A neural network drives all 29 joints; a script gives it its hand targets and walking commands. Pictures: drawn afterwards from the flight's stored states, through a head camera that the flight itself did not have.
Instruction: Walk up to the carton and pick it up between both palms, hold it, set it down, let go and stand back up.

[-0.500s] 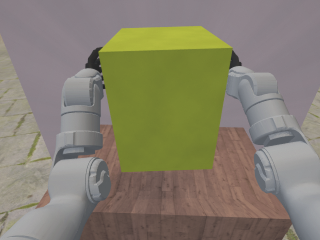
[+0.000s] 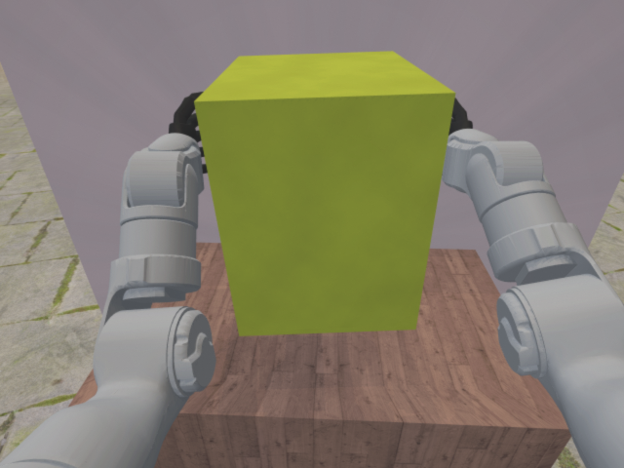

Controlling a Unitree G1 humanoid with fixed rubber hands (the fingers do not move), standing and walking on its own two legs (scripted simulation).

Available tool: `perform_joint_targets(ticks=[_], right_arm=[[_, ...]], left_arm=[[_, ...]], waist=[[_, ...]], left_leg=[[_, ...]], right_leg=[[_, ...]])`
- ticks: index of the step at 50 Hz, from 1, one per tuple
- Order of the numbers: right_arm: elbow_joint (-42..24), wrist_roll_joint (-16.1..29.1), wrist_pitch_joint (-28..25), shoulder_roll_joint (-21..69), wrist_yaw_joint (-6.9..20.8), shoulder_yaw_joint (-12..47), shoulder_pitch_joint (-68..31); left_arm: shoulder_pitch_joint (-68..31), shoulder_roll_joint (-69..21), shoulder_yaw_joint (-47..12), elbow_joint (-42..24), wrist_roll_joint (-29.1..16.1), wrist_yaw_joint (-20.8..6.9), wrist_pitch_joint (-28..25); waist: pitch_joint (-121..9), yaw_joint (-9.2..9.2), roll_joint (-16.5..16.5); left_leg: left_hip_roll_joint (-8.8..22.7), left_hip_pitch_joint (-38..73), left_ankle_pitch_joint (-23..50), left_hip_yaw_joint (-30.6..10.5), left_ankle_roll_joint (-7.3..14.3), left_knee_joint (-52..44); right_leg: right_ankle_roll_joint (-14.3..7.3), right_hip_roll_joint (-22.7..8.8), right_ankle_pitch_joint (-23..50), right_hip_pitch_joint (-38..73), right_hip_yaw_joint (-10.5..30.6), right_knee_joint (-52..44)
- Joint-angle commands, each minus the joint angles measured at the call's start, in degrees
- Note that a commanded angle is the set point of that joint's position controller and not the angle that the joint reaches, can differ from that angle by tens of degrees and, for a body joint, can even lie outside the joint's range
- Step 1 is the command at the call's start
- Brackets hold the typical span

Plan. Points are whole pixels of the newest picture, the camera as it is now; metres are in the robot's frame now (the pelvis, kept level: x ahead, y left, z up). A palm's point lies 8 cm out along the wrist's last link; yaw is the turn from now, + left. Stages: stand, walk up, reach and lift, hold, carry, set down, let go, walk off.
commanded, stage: hold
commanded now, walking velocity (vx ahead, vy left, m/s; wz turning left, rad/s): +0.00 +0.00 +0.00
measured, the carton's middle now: (321, 183) +0.40 -0.01 +0.26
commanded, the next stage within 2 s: set down in 1.10 s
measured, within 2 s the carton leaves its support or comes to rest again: neither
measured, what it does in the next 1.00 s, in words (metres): stands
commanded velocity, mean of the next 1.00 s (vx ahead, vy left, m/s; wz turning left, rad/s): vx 0.00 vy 0.00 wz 0.00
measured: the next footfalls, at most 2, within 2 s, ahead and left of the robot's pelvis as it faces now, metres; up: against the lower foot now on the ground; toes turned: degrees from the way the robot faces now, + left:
none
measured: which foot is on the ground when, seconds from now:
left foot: down 0.00-1.00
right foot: down 0.00-1.00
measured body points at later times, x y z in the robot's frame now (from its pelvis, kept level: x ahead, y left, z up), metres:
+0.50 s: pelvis +0.00 +0.00 +0.00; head -0.11 +0.01 +0.44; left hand +0.37 +0.15 +0.32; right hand +0.37 -0.17 +0.31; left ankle +0.02 +0.13 -0.75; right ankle +0.01 -0.12 -0.75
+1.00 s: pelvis +0.00 +0.00 +0.00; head -0.11 +0.01 +0.44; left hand +0.38 +0.15 +0.32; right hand +0.37 -0.17 +0.32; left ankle +0.02 +0.13 -0.75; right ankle +0.01 -0.12 -0.75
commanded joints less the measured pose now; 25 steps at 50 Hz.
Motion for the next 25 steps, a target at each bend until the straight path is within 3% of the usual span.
perform_joint_targets(ticks=[1,7,10,13,14,19,21,25], right_arm=[[-20.8,11.0,-3.1,38.7,9.3,7.9,-51.5],[-20.8,11.5,-2.9,38.9,9.1,8.6,-51.2],[-23.3,11.6,-3.2,39.4,8.9,9.3,-51.6],[-21.9,11.0,-2.8,39.9,8.8,9.0,-51.4],[-21.7,10.5,-2.8,39.2,8.7,7.9,-51.3],[-23.6,11.0,-3.2,39.9,8.6,8.4,-53.0],[-22.7,11.4,-3.0,39.9,8.7,9.3,-52.1],[-22.2,10.8,-3.0,39.1,8.8,8.0,-52.5]], left_arm=[[-48.1,-34.5,-18.5,-10.2,-12.8,-8.9,-6.2],[-46.9,-33.6,-17.8,-10.2,-11.8,-9.0,-5.8],[-45.7,-33.8,-17.8,-10.8,-12.0,-9.2,-5.8],[-46.6,-32.9,-16.9,-9.6,-11.7,-9.4,-5.7],[-46.8,-33.1,-17.4,-8.7,-11.8,-9.6,-5.7],[-47.9,-33.4,-18.0,-9.7,-12.5,-9.4,-6.2],[-46.5,-33.2,-17.1,-9.1,-11.7,-9.1,-6.0],[-47.5,-33.5,-17.7,-8.8,-11.9,-9.2,-6.0]], waist=[[-16.6,-0.66,1.8],[-16.3,0.26,1.6],[-17.4,0.14,0.3],[-15.3,0.03,-0.7],[-14.5,-0.8,-0.2],[-16.9,-0.52,0.7],[-16.4,0.47,0.6],[-16.0,-0.35,1.1]], left_leg=[[-2.7,4.0,10.4,2.3,-1.6,-2.3],[-3.1,4.4,10.6,2.4,-1.5,-2.0],[-2.9,5.0,12.2,2.3,-1.1,-1.7],[-3.1,4.3,9.9,2.4,-0.7,-2.2],[-3.1,3.9,8.8,2.4,-0.8,-2.5],[-3.2,4.2,9.7,2.3,-1.0,-2.3],[-3.1,4.4,10.3,2.4,-0.9,-2.1],[-3.0,4.3,8.7,2.4,-1.2,-2.5]], right_leg=[[2.0,1.8,10.4,5.5,-0.2,-0.6],[2.4,1.6,10.9,5.3,0.0,-0.6],[2.6,1.7,13.3,6.3,0.0,-0.3],[2.8,1.7,11.6,5.6,0.0,-0.7],[2.6,1.4,10.9,4.8,0.0,-0.9],[2.6,1.7,10.8,5.3,-0.3,-0.7],[2.5,1.7,11.0,5.4,-0.1,-0.6],[2.3,1.7,8.8,4.8,-0.3,-1.0]])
